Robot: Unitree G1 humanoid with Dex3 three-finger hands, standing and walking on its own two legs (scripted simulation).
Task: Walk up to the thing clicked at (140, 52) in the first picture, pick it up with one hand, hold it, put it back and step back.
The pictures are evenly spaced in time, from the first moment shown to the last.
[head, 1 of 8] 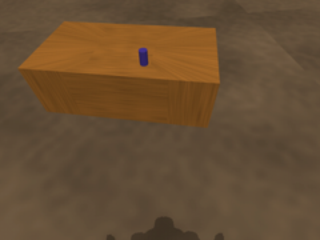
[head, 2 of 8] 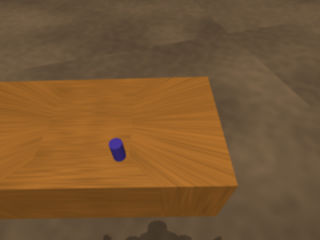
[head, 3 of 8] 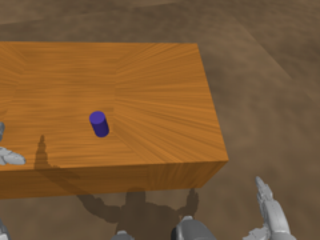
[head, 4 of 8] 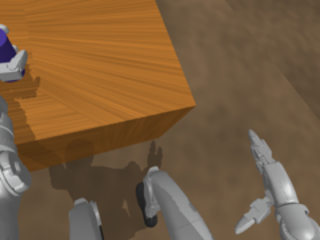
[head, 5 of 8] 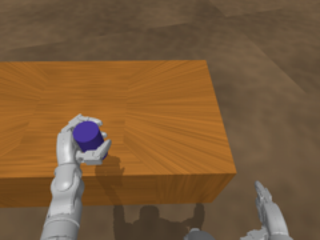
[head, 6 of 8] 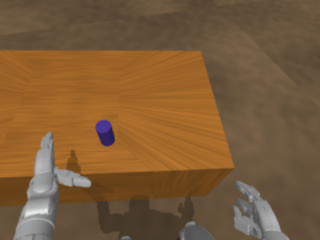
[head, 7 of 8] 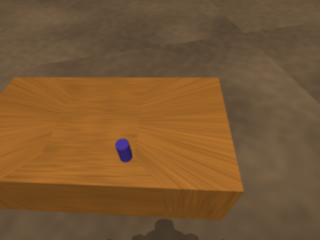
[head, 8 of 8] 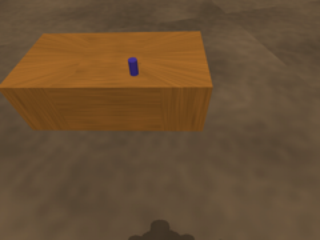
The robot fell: no
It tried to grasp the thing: yes
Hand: left
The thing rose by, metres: 0.30
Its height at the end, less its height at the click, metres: +0.00
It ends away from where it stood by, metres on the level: 0.01
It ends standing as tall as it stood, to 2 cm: yes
